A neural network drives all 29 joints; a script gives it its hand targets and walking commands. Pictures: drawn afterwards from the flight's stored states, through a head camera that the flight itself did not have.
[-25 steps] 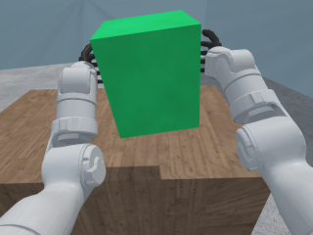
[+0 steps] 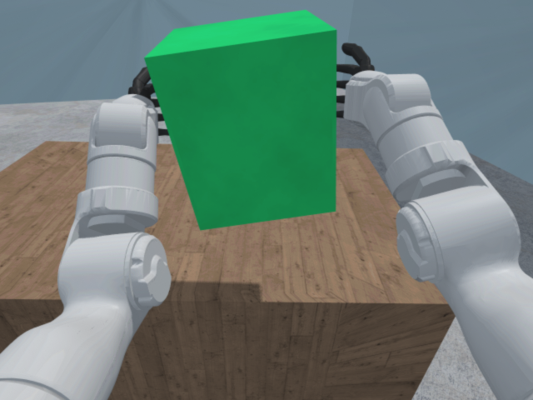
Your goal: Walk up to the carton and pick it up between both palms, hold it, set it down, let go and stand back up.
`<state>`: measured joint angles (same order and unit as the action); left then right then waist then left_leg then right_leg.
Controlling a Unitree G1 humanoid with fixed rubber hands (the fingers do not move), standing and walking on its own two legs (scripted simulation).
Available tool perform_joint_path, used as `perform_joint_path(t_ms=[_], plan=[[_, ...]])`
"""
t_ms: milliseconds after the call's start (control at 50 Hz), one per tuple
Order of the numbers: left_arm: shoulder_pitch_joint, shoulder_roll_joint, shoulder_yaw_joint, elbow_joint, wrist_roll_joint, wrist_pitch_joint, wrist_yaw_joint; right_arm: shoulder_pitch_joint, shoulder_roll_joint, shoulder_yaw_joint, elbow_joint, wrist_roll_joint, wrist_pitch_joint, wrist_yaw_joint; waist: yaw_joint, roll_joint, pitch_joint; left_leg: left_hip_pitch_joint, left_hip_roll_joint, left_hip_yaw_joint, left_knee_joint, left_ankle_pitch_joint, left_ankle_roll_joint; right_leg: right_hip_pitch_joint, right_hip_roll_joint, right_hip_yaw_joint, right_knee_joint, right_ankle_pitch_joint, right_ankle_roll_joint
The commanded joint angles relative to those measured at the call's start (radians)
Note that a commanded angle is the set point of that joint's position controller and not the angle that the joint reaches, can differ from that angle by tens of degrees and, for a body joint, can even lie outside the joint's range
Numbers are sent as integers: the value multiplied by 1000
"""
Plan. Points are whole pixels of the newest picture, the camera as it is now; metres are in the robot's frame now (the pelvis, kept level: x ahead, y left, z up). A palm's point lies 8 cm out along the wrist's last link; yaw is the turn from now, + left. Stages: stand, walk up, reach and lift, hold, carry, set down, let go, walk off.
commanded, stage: hold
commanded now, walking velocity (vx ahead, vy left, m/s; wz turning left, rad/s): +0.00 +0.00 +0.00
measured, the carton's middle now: (253, 118) +0.42 +0.00 +0.31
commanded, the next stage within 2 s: set down in 0.56 s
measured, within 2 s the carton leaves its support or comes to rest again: neither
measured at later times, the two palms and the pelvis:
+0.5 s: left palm (132, 114) +0.38 +0.17 +0.32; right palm (346, 96) +0.37 -0.12 +0.35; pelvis +0.01 +0.01 +0.00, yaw +0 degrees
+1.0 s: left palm (149, 88) +0.41 +0.15 +0.35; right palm (361, 66) +0.38 -0.14 +0.39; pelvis +0.02 +0.01 +0.00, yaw +0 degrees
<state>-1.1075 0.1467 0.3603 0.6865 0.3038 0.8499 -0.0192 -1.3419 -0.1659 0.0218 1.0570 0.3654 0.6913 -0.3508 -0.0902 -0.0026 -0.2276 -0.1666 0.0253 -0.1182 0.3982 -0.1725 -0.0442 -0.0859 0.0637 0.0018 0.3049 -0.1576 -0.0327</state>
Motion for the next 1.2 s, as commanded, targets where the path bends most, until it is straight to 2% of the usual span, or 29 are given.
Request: perform_joint_path(t_ms=[0,20,60,80,120,180,220,240,260,320,360,420,460,500,540,560,600,620,720,740,820,840,880,920,1020,1080,1100,1140,1180], plan=[[-947,-571,-196,-158,-243,-116,-162,-692,580,-25,-280,176,-40,208,-17,64,-212,0,-51,51,-64,54,-16,41,-5,27,-53,40,47],[-931,-555,-164,-123,-224,-117,-158,-699,604,-7,-270,172,-40,213,13,44,-194,-7,-51,57,-64,48,-13,44,-8,34,-56,11,43],[-892,-560,-176,-101,-233,-111,-161,-687,574,-19,-282,174,-45,207,-17,58,-206,17,-56,62,-61,66,-11,54,-9,35,-63,47,52],[-926,-547,-168,-136,-238,-119,-159,-693,594,7,-295,179,-47,206,2,37,-235,20,-56,63,-57,93,-9,57,-7,30,-52,82,55],[-899,-527,-129,-79,-213,-112,-156,-695,583,10,-259,187,-37,208,25,55,-219,21,-56,69,-61,76,-9,45,-7,32,-61,39,52],[-883,-533,-99,-46,-180,-97,-165,-688,568,-13,-234,174,-31,213,21,59,-171,3,-48,74,-70,31,-8,34,-3,29,-65,-15,44],[-875,-535,-122,-73,-196,-103,-174,-668,574,-14,-249,168,-41,215,20,46,-210,20,-52,73,-70,34,-9,40,-7,24,-71,-6,47],[-871,-544,-136,-82,-209,-108,-176,-681,573,11,-285,172,-53,213,17,11,-239,35,-49,65,-64,84,3,63,-3,26,-62,55,52],[-861,-533,-121,-50,-197,-107,-175,-692,569,-11,-285,171,-49,208,19,32,-220,21,-53,64,-58,80,-1,63,-9,39,-69,56,54],[-836,-530,-117,-85,-208,-108,-176,-661,551,7,-311,172,-52,194,0,15,-237,52,-55,71,-55,147,-8,80,-2,25,-57,137,59],[-826,-554,-165,-141,-216,-101,-180,-649,572,43,-339,202,-56,189,4,57,-275,70,-54,71,-43,178,-23,94,-3,27,-47,157,62],[-831,-586,-191,-211,-224,-95,-178,-585,539,48,-332,206,-46,188,-32,73,-280,98,-48,60,-39,241,-34,108,0,25,-39,223,55],[-791,-606,-243,-292,-239,-90,-178,-549,518,58,-361,224,-48,185,-48,118,-290,125,-46,57,-34,299,-49,116,11,22,-30,261,50],[-774,-609,-233,-234,-223,-72,-178,-580,522,56,-398,217,-43,181,-42,94,-253,88,-45,54,-41,254,-45,127,8,12,-40,224,44],[-785,-633,-268,-314,-238,-76,-177,-557,522,68,-389,220,-48,181,-51,126,-257,95,-48,60,-32,271,-52,121,5,15,-27,206,43],[-812,-622,-333,-408,-262,-87,-177,-627,581,115,-416,200,-74,183,-36,122,-280,116,-68,72,-29,283,-58,139,18,1,-25,179,51],[-868,-636,-347,-408,-278,-100,-157,-673,604,111,-432,183,-97,192,-42,122,-300,125,-70,74,-19,254,-52,131,10,0,-29,168,52],[-874,-631,-342,-396,-274,-105,-152,-693,629,107,-412,194,-99,194,-33,106,-265,93,-73,72,-29,209,-53,109,11,2,-29,126,53],[-937,-584,-205,-177,-188,-157,-147,-749,577,-54,-236,42,-182,210,1,76,-82,15,-52,87,-91,-38,-12,40,-15,-16,-59,-104,57],[-948,-575,-182,-125,-179,-166,-151,-744,560,-107,-185,15,-194,218,-20,89,-55,20,-51,93,-101,-56,-23,17,-14,-34,-65,-128,56],[-934,-503,-120,-75,-145,-199,-155,-671,560,-123,-55,-20,-204,232,-33,33,-104,60,-56,95,-83,82,-4,71,-7,-34,-43,26,70],[-864,-493,-102,-48,-130,-201,-160,-629,579,-130,-35,-17,-200,234,-28,30,-112,97,-52,92,-86,116,-4,87,0,-38,-42,72,68],[-817,-485,-96,-23,-99,-200,-189,-558,550,-112,47,-41,-195,237,-52,40,-49,125,-54,93,-74,196,-6,96,-5,-28,-42,134,65],[-768,-487,-118,-61,-112,-198,-204,-523,546,-84,-10,-15,-202,234,-59,1,-86,172,-52,91,-67,282,-2,120,5,-43,-39,231,74],[-750,-516,-144,-163,-123,-210,-206,-583,581,-10,-208,11,-248,231,-34,19,-159,176,-69,97,-59,358,2,174,0,-38,-29,317,80],[-822,-539,-234,-330,-182,-232,-175,-619,606,66,-335,51,-294,235,-32,54,-285,250,-79,111,-15,461,-23,177,14,-49,-7,373,89],[-853,-574,-258,-346,-193,-241,-161,-631,601,73,-352,45,-307,234,-40,65,-304,267,-78,105,-3,459,-29,156,17,-50,-4,361,86],[-824,-591,-261,-377,-200,-256,-134,-650,635,113,-435,42,-334,225,-11,37,-354,261,-81,100,-5,432,-10,191,14,-44,7,415,97],[-815,-603,-278,-372,-195,-259,-126,-628,672,158,-428,29,-334,217,-3,21,-343,230,-93,104,-13,373,1,197,-1,-32,21,471,109]])
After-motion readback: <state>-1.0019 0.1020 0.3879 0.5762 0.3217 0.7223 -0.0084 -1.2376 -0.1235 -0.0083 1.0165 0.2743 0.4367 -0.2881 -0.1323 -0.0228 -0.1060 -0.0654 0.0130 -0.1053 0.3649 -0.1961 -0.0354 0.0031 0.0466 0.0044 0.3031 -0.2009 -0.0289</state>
